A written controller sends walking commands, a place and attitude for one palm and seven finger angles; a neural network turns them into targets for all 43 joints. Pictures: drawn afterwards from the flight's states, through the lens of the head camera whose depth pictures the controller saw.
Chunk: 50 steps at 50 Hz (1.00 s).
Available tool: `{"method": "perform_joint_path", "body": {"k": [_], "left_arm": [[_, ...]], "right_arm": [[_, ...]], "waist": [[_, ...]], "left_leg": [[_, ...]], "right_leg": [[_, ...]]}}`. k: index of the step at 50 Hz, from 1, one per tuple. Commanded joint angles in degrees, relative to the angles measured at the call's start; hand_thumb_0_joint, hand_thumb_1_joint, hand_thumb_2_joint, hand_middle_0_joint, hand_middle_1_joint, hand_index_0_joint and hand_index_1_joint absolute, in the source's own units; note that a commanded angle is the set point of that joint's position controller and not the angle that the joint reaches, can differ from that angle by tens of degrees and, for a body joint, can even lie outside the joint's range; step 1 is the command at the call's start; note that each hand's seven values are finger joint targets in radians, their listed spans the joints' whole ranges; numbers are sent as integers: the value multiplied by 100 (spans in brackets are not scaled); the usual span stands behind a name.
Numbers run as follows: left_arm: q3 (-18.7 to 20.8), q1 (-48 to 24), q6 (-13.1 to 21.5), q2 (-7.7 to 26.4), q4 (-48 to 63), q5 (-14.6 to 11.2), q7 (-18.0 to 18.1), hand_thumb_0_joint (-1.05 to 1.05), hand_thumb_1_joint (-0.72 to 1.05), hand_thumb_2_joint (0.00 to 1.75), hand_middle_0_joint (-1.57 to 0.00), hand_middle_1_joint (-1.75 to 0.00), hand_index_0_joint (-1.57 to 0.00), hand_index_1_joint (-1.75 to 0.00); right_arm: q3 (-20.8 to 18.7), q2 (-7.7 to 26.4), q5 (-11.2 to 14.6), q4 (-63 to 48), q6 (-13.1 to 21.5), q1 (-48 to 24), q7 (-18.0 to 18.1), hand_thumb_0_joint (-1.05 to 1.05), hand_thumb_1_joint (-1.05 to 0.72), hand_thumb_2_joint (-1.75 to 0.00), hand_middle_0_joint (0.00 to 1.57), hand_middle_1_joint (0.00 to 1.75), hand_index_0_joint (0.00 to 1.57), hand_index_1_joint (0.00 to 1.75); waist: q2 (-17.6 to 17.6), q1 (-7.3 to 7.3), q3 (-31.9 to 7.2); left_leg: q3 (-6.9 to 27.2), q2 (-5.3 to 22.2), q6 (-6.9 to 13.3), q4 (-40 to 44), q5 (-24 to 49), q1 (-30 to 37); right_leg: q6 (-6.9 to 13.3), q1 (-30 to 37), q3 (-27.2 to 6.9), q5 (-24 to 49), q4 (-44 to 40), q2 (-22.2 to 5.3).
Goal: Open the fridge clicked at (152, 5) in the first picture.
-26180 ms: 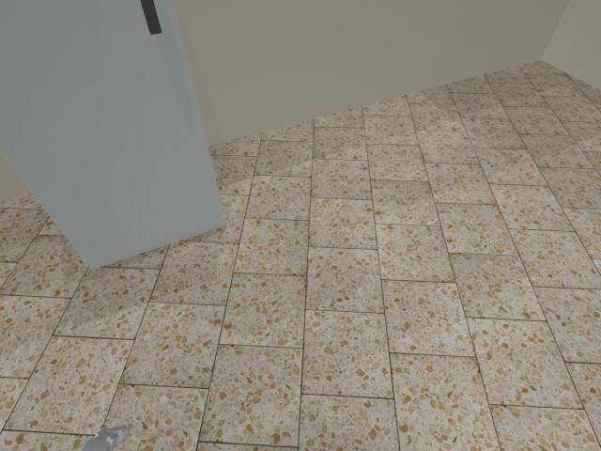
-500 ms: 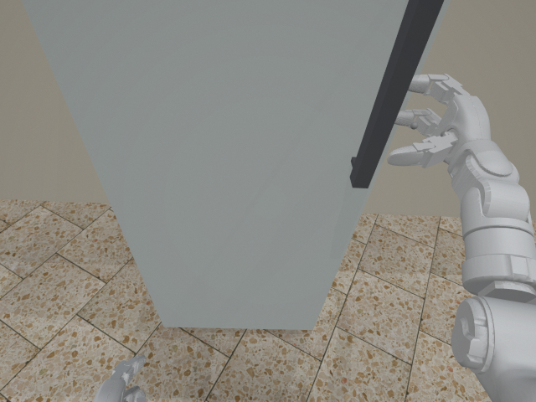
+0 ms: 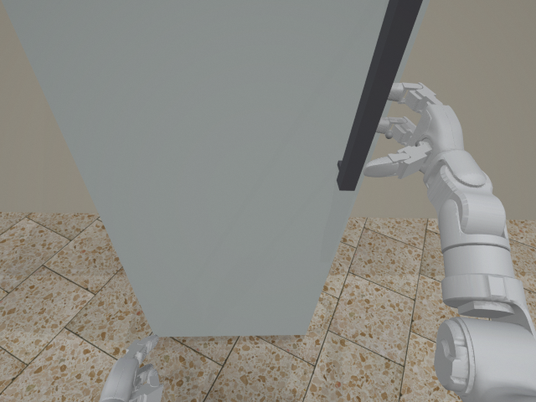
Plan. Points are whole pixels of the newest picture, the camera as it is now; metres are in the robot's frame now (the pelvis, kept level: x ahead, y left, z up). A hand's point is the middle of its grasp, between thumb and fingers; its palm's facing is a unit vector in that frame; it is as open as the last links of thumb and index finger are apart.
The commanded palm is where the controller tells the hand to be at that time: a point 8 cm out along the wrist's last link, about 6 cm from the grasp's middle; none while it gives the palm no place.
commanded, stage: slide the fingers in behind the handle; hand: right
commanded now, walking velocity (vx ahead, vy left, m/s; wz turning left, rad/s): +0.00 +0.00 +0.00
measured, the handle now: (367, 97) +0.48 -0.10 +0.26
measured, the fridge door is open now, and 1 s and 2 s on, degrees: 0 0 0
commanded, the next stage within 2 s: move the hooked fingers beside the handle in 0.36 s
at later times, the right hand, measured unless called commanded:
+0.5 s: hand (382, 135) +0.41 -0.12 +0.24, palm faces -0.03 +1.00 -0.04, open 14.2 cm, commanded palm +0.39 -0.15 +0.23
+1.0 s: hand (382, 136) +0.41 -0.12 +0.23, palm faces -0.06 +1.00 -0.04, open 14.0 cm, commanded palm +0.39 -0.17 +0.23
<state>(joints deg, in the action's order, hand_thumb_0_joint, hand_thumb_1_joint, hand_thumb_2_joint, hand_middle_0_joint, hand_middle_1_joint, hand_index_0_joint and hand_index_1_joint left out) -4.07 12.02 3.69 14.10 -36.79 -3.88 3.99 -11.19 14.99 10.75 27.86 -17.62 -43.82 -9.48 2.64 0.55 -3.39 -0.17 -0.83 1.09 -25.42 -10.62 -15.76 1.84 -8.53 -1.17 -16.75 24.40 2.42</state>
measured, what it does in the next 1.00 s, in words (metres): stands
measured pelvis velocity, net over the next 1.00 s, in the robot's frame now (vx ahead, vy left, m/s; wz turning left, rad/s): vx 0.00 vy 0.01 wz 0.00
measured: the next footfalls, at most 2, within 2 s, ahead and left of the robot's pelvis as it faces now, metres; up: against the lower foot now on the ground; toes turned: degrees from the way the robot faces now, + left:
none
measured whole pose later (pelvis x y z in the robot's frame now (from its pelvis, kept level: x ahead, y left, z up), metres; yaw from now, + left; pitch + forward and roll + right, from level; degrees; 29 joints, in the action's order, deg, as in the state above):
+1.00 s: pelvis +0.00 +0.01 +0.00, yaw +0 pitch +0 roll +0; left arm -3.6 13.2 1.4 14.6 -37.0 -3.8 4.7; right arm -10.4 14.9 9.3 27.4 -18.5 -43.8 -7.2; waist 2.7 0.1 -2.6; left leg -0.4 -1.2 1.6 -25.0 -10.3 -14.8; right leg 1.3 -7.6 -1.3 -16.4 23.9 2.0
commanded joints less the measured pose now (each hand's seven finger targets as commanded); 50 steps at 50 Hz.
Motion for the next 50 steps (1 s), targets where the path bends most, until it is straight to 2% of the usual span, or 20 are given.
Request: {"method": "perform_joint_path", "body": {"k": [1, 3, 5, 8, 9, 10, 12, 14, 16, 20, 22, 23, 29, 35, 36, 38, 42, 46, 48, 50], "left_arm": [[216, -585, 197, 605, 873, 14, 24, 0, 90, 90, -20, -30, -20, -30], [196, -603, 183, 571, 899, 27, 18, 0, 90, 90, -20, -30, -20, -30], [190, -664, 152, 551, 936, 22, 16, 0, 90, 90, -20, -30, -20, -30], [202, -656, 133, 543, 894, 21, 27, 0, 90, 90, -20, -30, -20, -30], [195, -662, 117, 552, 888, 9, 28, 0, 90, 90, -20, -30, -20, -30], [188, -666, 117, 545, 876, 22, 24, 0, 90, 90, -20, -30, -20, -30], [201, -678, 110, 562, 864, 23, 29, 0, 90, 90, -20, -30, -20, -30], [185, -717, 117, 512, 864, 28, 12, 0, 90, 90, -20, -30, -20, -30], [205, -686, 134, 532, 823, 48, 17, 0, 90, 90, -20, -30, -20, -30], [194, -663, 172, 505, 746, 67, 25, 0, 90, 90, -20, -30, -20, -30], [203, -669, 181, 528, 719, 66, 38, 0, 90, 90, -20, -30, -20, -30], [191, -661, 198, 512, 726, 77, 30, 0, 90, 90, -20, -30, -20, -30], [169, -606, 204, 526, 655, 87, 47, 0, 90, 90, -20, -30, -20, -30], [165, -600, 149, 524, 775, 86, 47, 0, 90, 90, -20, -30, -20, -30], [178, -607, 121, 547, 802, 86, 40, 0, 90, 90, -20, -30, -20, -30], [177, -586, 85, 555, 838, 70, 46, 0, 90, 90, -20, -30, -20, -30], [200, -612, 48, 558, 913, 34, 47, 0, 90, 90, -20, -30, -20, -30], [221, -638, 79, 595, 908, 3, 75, 0, 90, 90, -20, -30, -20, -30], [215, -605, 112, 587, 866, 12, 87, 0, 90, 90, -20, -30, -20, -30], [211, -588, 145, 578, 842, 19, 88, 0, 90, 90, -20, -30, -20, -30]], "right_arm": [[-318, 1170, -38, -1422, 315, -2836, 172, 0, 50, -30, 30, 120, 30, 120], [-377, 1196, -18, -1596, 323, -2847, 201, 0, 50, -30, 30, 120, 30, 120], [-179, 957, -7, -1751, 317, -2828, 158, 0, 50, -30, 30, 120, 30, 120], [-51, 773, 17, -1702, 247, -2841, 154, 0, 50, -30, 30, 120, 30, 120], [-128, 869, 10, -1641, 199, -2729, 171, 0, 50, -30, 30, 120, 30, 120], [50, 671, 3, -1695, 179, -2875, 171, 0, 50, -30, 30, 120, 30, 120], [4, 719, 8, -1716, 157, -2925, 231, 0, 50, -30, 30, 120, 30, 120], [252, 405, -15, -1826, 141, -2973, 271, 0, 50, -30, 30, 120, 30, 120], [396, 260, -35, -1745, 149, -3084, 329, 0, 50, -30, 30, 120, 30, 120], [530, 93, -42, -1697, 157, -3359, 358, 0, 50, -30, 30, 120, 30, 120], [470, 160, -36, -1550, 171, -3301, 368, 0, 50, -30, 30, 120, 30, 120], [615, -22, -19, -1621, 187, -3411, 348, 0, 50, -30, 30, 120, 30, 120], [295, 343, -9, -1159, 254, -3404, 326, 0, 50, -30, 30, 120, 30, 120], [-205, 917, -92, -1162, 398, -3198, 403, 0, 50, -30, 30, 120, 30, 120], [-357, 1114, -108, -1080, 414, -3000, 421, 0, 50, -30, 30, 120, 30, 120], [-339, 1126, -131, -1194, 437, -3031, 393, 0, 50, -30, 30, 120, 30, 120], [-235, 1029, -126, -1357, 415, -2817, 278, 0, 50, -30, 30, 120, 30, 120], [-103, 919, -75, -1345, 310, -2881, 203, 0, 50, -30, 30, 120, 30, 120], [-145, 1010, -67, -1452, 306, -3163, 229, 0, 50, -30, 30, 120, 30, 120], [15, 818, -54, -1462, 322, -3230, 221, 0, 50, -30, 30, 120, 30, 120]], "waist": [[-390, -23, -1603], [-351, 14, -1736], [-260, -18, -1771], [-247, -76, -1657], [-339, -46, -1629], [-276, -100, -1596], [-365, -99, -1586], [-109, -102, -1586], [-334, -153, -1546], [-194, -212, -1552], [-404, -197, -1564], [-296, -206, -1627], [-492, -173, -1488], [-365, 3, -1698], [-491, 59, -1715], [-595, 22, -1742], [-436, -4, -1712], [-405, -59, -1502], [-153, -87, -1579], [-266, -141, -1602]], "left_leg": [[-44, 131, 140, 90, 1487, 1162], [-42, 135, 153, 47, 1663, 1304], [-51, 134, 157, 18, 1773, 1320], [-74, 121, 150, 53, 1742, 1184], [-81, 116, 150, 63, 1673, 1201], [-98, 116, 154, 60, 1623, 1135], [-116, 110, 153, 85, 1531, 1110], [-117, 115, 170, 55, 1556, 1049], [-141, 89, 163, 86, 1458, 969], [-137, 96, 169, 79, 1362, 867], [-143, 94, 165, 81, 1332, 901], [-144, 100, 169, 55, 1394, 911], [-119, 109, 159, 114, 1224, 930], [-52, 144, 169, 75, 1362, 1244], [-40, 145, 156, 88, 1396, 1336], [-24, 155, 137, 83, 1537, 1470], [-29, 152, 135, 118, 1651, 1461], [-53, 112, 137, 209, 1316, 1202], [-34, 116, 151, 213, 1236, 1151], [-58, 113, 147, 200, 1305, 1151]], "right_leg": [[5, 44, 59, 1727, -229, -160], [-4, 67, 56, 1855, -213, -149], [-15, 136, 81, 1962, -195, -153], [-22, 201, 71, 1962, -186, -160], [-26, 140, 56, 1893, -196, -162], [-45, 173, 42, 1881, -215, -162], [-49, 191, 18, 1851, -231, -171], [-77, 282, 26, 1942, -204, -167], [-81, 325, -29, 1914, -213, -173], [-92, 363, -39, 1807, -199, -152], [-71, 331, -53, 1784, -199, -167], [-79, 355, -54, 1822, -196, -141], [-43, 138, -43, 1556, -237, -130], [-11, -13, 25, 1626, -257, -130], [0, -65, 33, 1657, -257, -135], [22, -136, 77, 1677, -289, -147], [33, -29, 127, 1756, -293, -167], [34, 28, 83, 1522, -317, -150], [22, 84, 51, 1475, -307, -129], [23, 117, 46, 1540, -289, -125]]}}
